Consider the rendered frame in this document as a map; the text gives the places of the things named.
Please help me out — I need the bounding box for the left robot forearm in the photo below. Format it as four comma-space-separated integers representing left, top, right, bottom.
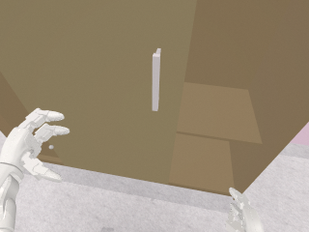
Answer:
0, 162, 24, 232

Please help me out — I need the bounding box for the right robot hand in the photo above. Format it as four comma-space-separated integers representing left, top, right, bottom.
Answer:
225, 188, 265, 232

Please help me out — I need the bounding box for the wardrobe door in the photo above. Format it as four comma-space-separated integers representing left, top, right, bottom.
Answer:
0, 72, 59, 158
0, 0, 197, 185

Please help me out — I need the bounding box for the left robot hand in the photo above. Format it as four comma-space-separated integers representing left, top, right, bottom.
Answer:
0, 108, 70, 183

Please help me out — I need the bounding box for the handle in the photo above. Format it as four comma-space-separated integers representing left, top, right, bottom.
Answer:
152, 48, 161, 111

